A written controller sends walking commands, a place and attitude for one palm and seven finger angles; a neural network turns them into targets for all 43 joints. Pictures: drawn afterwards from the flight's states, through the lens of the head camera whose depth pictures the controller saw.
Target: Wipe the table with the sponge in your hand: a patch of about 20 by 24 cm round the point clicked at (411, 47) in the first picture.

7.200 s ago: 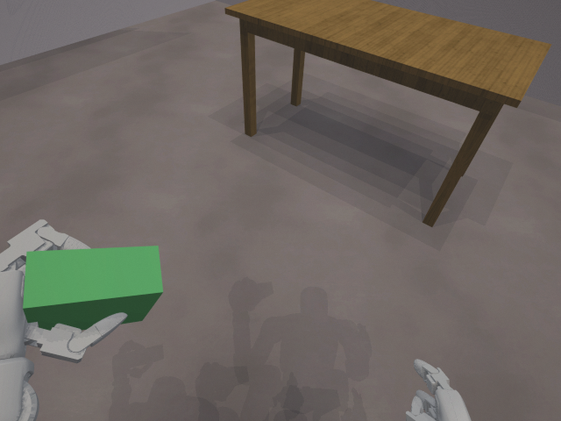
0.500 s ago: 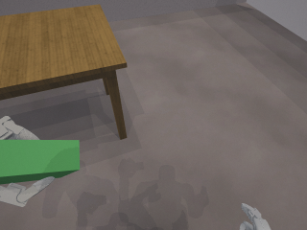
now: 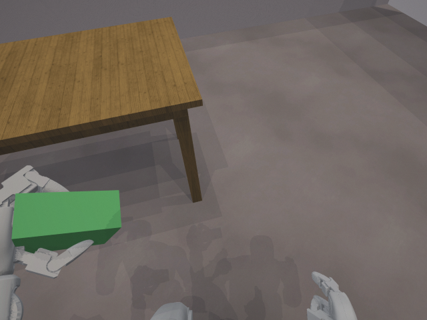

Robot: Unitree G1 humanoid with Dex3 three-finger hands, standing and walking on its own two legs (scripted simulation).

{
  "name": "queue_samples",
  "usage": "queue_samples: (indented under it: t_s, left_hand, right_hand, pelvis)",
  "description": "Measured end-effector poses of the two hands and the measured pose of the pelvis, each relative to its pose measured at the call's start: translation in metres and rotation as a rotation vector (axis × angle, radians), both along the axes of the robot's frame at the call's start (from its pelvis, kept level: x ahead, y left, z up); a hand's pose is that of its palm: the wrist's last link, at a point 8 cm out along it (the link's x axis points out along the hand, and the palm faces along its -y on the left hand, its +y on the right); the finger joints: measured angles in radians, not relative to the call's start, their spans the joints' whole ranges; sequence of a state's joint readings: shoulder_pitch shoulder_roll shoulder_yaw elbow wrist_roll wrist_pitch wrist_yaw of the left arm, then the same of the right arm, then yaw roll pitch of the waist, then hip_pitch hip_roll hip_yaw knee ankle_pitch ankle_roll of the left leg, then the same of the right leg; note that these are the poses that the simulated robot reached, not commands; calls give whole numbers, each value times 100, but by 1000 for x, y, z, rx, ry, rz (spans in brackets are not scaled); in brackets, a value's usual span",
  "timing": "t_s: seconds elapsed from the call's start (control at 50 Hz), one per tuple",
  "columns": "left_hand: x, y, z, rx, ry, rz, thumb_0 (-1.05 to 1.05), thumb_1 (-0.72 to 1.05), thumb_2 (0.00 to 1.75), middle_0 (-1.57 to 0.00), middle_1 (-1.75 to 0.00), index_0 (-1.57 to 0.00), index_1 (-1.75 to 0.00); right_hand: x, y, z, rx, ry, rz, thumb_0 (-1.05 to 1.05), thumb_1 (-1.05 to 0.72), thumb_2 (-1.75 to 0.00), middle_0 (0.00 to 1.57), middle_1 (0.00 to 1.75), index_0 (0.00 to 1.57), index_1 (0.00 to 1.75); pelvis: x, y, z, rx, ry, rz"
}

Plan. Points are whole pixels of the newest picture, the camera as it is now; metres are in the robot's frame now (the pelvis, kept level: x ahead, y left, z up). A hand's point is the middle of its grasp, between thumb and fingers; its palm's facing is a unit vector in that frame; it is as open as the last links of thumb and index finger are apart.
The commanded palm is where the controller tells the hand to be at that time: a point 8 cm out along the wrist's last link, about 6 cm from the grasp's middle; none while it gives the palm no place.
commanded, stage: take the last steps up to it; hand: left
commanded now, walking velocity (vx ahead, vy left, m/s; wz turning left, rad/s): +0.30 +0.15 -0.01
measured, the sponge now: (82, 222) +0.23 +0.20 +0.14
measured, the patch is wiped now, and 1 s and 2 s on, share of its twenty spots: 0.00 0.00 0.00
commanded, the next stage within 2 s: come to a stop and stand still in 0.98 s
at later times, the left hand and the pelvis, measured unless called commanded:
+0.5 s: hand (56, 140) +0.35 +0.27 +0.18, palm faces +0.32 -0.78 -0.54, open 9.7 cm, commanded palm +0.30 +0.33 +0.18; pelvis +0.13 +0.05 -0.01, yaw -1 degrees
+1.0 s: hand (35, 95) +0.47 +0.36 +0.18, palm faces +0.38 -0.81 -0.45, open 9.7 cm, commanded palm +0.40 +0.40 +0.18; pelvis +0.24 +0.13 -0.02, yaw -2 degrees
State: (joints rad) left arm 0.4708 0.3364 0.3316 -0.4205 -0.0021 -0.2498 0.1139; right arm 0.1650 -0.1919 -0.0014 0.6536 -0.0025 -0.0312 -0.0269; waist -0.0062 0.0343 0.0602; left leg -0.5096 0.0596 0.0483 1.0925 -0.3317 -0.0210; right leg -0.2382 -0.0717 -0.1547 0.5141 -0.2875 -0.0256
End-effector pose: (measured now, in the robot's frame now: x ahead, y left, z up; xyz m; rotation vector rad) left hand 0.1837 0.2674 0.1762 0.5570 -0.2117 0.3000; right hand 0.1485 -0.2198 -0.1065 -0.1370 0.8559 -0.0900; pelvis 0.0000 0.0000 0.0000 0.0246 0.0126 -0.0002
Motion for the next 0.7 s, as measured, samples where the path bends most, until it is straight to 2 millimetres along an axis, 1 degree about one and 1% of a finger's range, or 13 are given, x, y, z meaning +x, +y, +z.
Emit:
queue_samples:
  t_s: [0.06,0.12,0.16,0.2,0.24,0.32,0.36,0.4,0.46,0.52,0.56,0.62,0.7]
  left_hand:
    - [10,9,2,28,33,4,0,-45,100,-78,-135,-77,-135]
    - [23,22,5,35,23,7,0,-45,100,-78,-135,-77,-135]
    - [34,32,6,31,-6,5,0,-45,100,-78,-135,-78,-135]
    - [48,43,5,36,-56,-9,0,-45,100,-78,-135,-78,-135]
    - [63,53,4,35,-96,-16,0,-45,100,-78,-135,-78,-135]
    - [94,65,2,21,-96,-18,0,-45,100,-78,-135,-78,-135]
    - [105,63,6,17,-91,-29,0,-45,100,-78,-135,-78,-135]
    - [114,57,12,19,-88,-49,0,-45,100,-78,-135,-78,-135]
    - [124,46,19,54,-80,-75,0,-46,100,-78,-135,-78,-135]
    - [134,41,20,110,-78,-67,0,-46,100,-78,-135,-78,-135]
    - [141,45,17,103,-66,-40,0,-46,100,-78,-135,-78,-135]
    - [152,59,9,60,-23,22,0,-46,100,-78,-135,-78,-135]
    - [166,72,-1,29,43,63,0,-46,100,-78,-135,-78,-135]
  right_hand:
    - [8,-8,8,-48,23,-9,1,-91,-90,20,30,20,30]
    - [20,-12,12,-104,36,-12,1,-91,-90,20,30,20,30]
    - [31,-10,14,-139,30,-21,1,-91,-90,20,30,20,30]
    - [44,-5,13,-167,1,-43,1,-91,-90,20,30,20,30]
    - [57,4,13,-160,-27,-77,1,-91,-90,20,30,20,30]
    - [80,34,17,-84,-77,-91,1,-91,-90,20,30,20,30]
    - [89,48,18,-43,-94,-87,1,-91,-90,20,30,20,30]
    - [98,58,16,-7,-102,-78,1,-91,-90,20,30,20,30]
    - [110,68,6,33,-93,-58,1,-91,-90,20,30,20,30]
    - [124,68,-14,54,-62,-39,1,-90,-90,20,30,20,30]
    - [133,65,-23,49,-14,-24,1,-90,-90,21,30,20,30]
    - [145,56,-20,27,29,-20,1,-90,-90,21,30,20,30]
    - [163,45,-7,-22,39,-19,2,-91,-90,20,30,20,30]
  pelvis:
    - [12,6,5,15,13,3]
    - [27,18,5,20,17,0]
    - [39,29,1,15,14,-1]
    - [52,42,-8,1,9,-10]
    - [60,50,-13,13,-5,-20]
    - [79,56,-10,-2,-1,-30]
    - [89,57,-7,-6,7,-39]
    - [99,58,-5,-7,11,-43]
    - [117,57,-7,-4,10,-39]
    - [134,53,-17,-13,-2,-14]
    - [142,52,-17,-11,-12,-3]
    - [154,55,-10,8,-13,-12]
    - [171,61,0,20,-2,-2]
